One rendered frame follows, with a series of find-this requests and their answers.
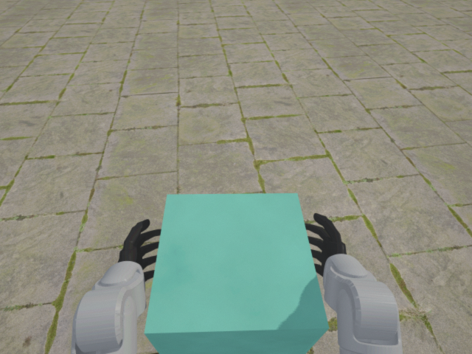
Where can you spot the robot left hand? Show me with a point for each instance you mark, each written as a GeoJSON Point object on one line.
{"type": "Point", "coordinates": [133, 249]}

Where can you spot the robot right hand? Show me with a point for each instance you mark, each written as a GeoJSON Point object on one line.
{"type": "Point", "coordinates": [330, 243]}

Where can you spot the robot left forearm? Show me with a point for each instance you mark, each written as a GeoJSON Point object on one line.
{"type": "Point", "coordinates": [105, 321]}

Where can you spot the carton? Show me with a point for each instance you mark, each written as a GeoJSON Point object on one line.
{"type": "Point", "coordinates": [234, 274]}

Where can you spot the robot right forearm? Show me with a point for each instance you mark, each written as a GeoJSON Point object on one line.
{"type": "Point", "coordinates": [367, 313]}

